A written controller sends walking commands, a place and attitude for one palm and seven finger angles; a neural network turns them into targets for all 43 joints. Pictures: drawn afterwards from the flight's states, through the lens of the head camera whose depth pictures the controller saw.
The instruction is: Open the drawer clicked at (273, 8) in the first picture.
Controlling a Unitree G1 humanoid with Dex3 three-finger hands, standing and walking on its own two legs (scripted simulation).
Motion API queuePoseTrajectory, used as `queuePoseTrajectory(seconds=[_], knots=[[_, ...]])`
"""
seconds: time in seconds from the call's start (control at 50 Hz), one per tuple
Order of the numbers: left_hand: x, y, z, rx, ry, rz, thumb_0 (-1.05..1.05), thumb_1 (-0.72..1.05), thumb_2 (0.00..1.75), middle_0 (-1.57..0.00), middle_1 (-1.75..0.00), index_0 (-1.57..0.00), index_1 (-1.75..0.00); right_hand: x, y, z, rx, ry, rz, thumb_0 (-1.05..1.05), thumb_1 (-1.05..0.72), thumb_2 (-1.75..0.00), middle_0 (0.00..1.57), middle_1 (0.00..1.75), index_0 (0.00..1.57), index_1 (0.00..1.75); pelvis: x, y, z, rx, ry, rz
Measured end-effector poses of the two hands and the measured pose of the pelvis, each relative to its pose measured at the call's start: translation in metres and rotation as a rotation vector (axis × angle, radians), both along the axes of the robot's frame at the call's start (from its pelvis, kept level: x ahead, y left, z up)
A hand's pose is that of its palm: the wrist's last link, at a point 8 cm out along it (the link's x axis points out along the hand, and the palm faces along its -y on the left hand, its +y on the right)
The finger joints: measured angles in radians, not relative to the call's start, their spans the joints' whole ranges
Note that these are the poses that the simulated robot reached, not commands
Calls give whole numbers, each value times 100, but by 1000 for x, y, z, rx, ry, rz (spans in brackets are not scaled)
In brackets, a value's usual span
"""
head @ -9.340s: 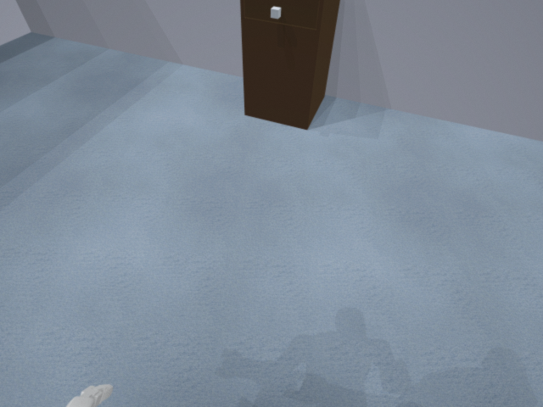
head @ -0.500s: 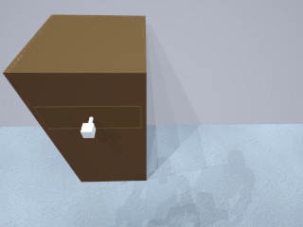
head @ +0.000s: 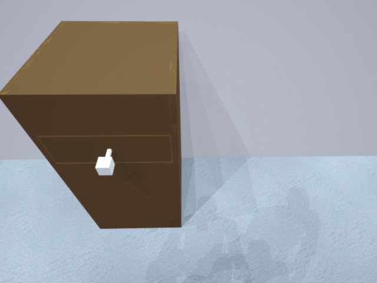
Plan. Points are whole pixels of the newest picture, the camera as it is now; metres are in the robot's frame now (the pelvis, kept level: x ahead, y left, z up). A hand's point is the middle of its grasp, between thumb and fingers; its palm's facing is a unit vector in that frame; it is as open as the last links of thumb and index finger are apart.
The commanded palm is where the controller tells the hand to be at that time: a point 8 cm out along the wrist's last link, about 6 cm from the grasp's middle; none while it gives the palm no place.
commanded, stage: look again from close up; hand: left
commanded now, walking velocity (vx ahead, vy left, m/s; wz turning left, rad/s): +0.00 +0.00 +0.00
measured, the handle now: (106, 160) +0.46 +0.29 -0.10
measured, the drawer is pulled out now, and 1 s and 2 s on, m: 0.00 0.00 0.00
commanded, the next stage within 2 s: shuffle to correct the standing spot in 0.40 s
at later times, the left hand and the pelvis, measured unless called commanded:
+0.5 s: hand out of the picture -0.02 +0.16 -0.17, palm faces +0.05 -0.98 -0.19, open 7.3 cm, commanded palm none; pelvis +0.00 -0.01 +0.00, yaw +0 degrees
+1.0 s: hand out of the picture -0.04 +0.21 -0.19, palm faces +0.10 -0.97 -0.20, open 7.4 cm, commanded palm none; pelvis -0.02 +0.03 -0.01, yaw +3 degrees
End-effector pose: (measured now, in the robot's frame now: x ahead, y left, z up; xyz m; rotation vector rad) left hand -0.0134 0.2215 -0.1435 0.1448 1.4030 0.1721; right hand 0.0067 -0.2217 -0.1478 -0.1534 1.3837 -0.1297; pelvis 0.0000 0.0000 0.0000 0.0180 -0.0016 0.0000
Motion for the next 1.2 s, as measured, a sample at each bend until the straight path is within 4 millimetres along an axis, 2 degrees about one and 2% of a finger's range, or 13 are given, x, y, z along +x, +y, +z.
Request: queuePoseTrajectory(seconds=[0.3,0.6,0.7,0.76,0.86,0.94,1.04,1.2], knots=[[-5,-10,-1,-12,3,10,1,91,90,-20,-30,-20,-30,-3,-5,1,-2,5,0,0,-91,-90,20,30,20,30,0,-6,0,-1,-2,2],[-13,-11,-1,-6,13,31,1,91,90,-20,-30,-20,-30,-10,-5,-1,7,25,4,0,-91,-90,20,30,20,30,-5,-8,0,1,1,12],[-18,0,-1,24,-10,67,1,91,90,-20,-30,-20,-30,-6,-6,-7,-1,28,31,0,-91,-90,20,30,20,30,-16,-4,-6,4,-1,40],[-25,13,-2,41,-23,90,1,91,90,-20,-30,-21,-30,3,-5,-6,-19,19,53,0,-91,-90,20,30,20,30,-22,4,-7,6,-8,58],[-39,35,-15,28,-3,98,1,91,90,-20,-30,-20,-30,24,8,0,-46,-83,74,0,-91,-90,19,30,20,30,-24,22,-14,-7,-5,70],[-39,44,-18,14,13,83,1,91,90,-20,-30,-20,-30,21,22,5,-39,-109,74,0,-91,-90,19,30,20,30,-25,27,-12,13,-6,55],[-30,35,-5,-9,-6,69,1,92,90,-20,-30,-20,-30,8,26,9,-24,-67,68,0,-93,-90,20,30,21,30,-24,26,-2,5,13,62],[-26,0,-1,-6,0,35,1,92,90,-20,-30,-20,-30,-6,9,-7,22,-8,32,0,-92,-90,20,30,21,30,-19,9,-5,-12,6,51]])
